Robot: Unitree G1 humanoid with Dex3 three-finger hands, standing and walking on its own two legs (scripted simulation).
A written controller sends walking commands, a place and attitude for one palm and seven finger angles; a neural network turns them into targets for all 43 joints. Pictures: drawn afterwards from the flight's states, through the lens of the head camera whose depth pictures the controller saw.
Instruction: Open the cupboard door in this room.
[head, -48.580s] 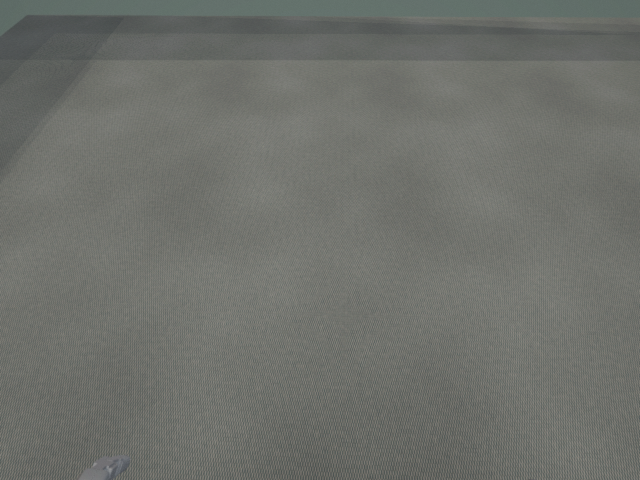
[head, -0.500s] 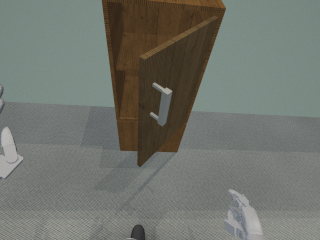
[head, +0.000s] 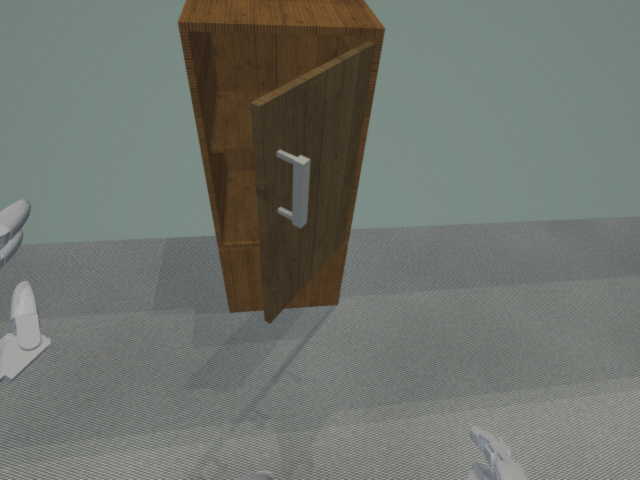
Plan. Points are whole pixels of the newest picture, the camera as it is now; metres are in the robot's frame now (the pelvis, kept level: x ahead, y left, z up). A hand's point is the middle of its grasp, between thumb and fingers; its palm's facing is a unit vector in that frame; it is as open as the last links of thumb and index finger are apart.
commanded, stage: stop stepping back and stand still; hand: left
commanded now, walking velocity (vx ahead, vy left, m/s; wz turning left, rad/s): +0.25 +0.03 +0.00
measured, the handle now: (291, 189) +0.59 +0.08 +0.03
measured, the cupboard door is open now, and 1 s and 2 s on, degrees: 49 49 49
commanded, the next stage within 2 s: let the arm hang, fingers relaxed in 0.40 s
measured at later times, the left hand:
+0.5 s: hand (7, 343) +0.19 +0.28 +0.17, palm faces +0.44 -0.72 -0.54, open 7.4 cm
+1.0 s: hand out of the picture -0.02 +0.21 -0.17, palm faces +0.11 -0.97 -0.21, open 7.1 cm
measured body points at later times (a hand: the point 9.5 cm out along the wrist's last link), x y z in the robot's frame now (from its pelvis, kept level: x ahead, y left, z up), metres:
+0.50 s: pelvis +0.00 +0.01 -0.01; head +0.01 +0.01 +0.44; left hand +0.16 +0.32 +0.20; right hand +0.15 -0.19 -0.11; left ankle +0.01 +0.15 -0.73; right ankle +0.01 -0.07 -0.74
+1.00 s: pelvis +0.02 +0.03 +0.01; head +0.03 +0.03 +0.46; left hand -0.02 +0.26 -0.15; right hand +0.05 -0.20 -0.15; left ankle +0.02 +0.14 -0.74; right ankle +0.01 -0.07 -0.74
